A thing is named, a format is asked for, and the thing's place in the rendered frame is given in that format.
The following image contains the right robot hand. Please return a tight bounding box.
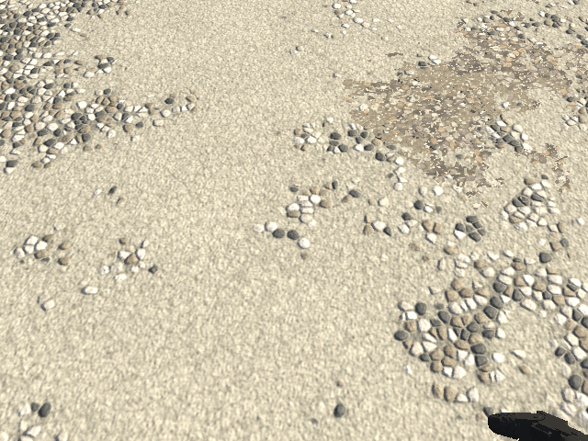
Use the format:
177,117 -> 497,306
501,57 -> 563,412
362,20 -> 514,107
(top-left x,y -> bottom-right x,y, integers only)
488,411 -> 588,441

